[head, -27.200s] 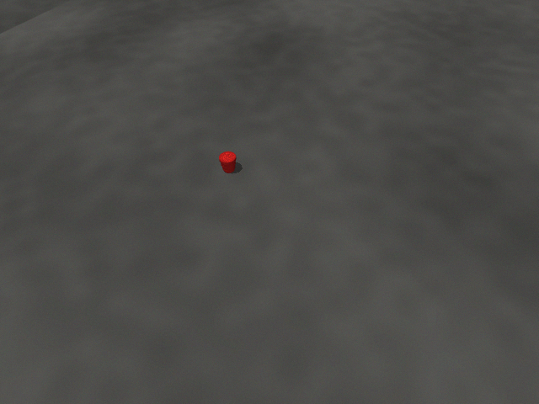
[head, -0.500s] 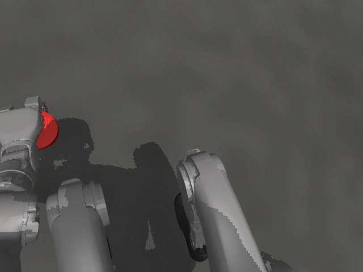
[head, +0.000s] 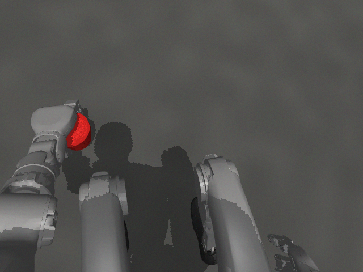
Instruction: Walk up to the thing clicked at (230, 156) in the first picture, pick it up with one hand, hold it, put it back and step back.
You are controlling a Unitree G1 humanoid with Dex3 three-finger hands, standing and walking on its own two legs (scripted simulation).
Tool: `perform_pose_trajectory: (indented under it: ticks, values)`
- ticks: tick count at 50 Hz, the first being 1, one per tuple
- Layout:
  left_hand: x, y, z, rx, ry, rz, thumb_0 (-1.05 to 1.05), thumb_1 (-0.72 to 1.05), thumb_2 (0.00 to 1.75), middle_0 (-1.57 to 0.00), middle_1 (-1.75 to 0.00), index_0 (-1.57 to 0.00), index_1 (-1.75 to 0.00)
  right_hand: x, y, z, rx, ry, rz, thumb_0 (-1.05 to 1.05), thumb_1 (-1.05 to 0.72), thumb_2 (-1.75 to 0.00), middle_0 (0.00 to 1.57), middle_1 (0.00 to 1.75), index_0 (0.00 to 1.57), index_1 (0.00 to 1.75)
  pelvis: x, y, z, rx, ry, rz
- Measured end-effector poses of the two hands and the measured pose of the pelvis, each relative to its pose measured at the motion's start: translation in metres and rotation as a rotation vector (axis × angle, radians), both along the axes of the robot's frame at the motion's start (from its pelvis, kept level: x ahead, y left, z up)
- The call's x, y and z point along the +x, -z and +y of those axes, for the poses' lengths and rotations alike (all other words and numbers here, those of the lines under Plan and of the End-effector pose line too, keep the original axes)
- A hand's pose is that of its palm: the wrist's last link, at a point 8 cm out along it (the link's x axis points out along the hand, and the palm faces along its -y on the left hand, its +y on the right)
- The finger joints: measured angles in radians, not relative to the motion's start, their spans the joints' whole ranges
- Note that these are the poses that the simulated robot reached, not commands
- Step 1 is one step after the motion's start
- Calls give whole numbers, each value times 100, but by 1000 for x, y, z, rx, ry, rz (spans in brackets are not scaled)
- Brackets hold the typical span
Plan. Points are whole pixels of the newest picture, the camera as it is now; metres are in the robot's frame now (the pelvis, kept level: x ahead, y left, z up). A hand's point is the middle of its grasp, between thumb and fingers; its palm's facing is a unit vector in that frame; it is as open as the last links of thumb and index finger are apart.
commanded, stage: lift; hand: left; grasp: from above
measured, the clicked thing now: (74, 134) +0.45 +0.22 -0.21
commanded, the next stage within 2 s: hold in 1.64 s
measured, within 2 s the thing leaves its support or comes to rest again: neither
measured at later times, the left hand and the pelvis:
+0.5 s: hand (36, 138) +0.40 +0.25 -0.07, palm faces -0.48 -0.07 -0.87, open 11.5 cm; pelvis +0.00 +0.01 +0.07, yaw +1 degrees
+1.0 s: hand out of the picture +0.35 +0.24 +0.13, palm faces -0.43 -0.13 -0.89, open 11.5 cm; pelvis +0.02 +0.01 +0.23, yaw +3 degrees
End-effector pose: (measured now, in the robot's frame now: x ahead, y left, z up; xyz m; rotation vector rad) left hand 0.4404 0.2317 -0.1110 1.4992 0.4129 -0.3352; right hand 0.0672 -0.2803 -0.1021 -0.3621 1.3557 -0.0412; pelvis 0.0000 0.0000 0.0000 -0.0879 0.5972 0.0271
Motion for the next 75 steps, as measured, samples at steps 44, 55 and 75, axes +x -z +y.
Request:
perform_pose_trajectory:
  ticks: [44,55,75]
  values:
    - [-74,-251,23,-11,-115,-32,-2,-20,85,-66,-100,-40,-90,77,-177,28,-1,121,-290,0,-93,-90,21,30,20,30,10,-181,7,37,-29,-115]
    - [-84,-339,13,-24,-104,0,-2,-21,84,-68,-97,-42,-88,81,-251,33,22,158,-315,0,-94,-91,21,30,20,30,27,-259,5,61,-22,-227]
    - [-88,-426,8,-17,-111,0,-5,-22,93,-65,-102,-38,-91,77,-337,27,18,178,-298,0,-93,-90,21,30,20,30,53,-347,6,81,-21,-382]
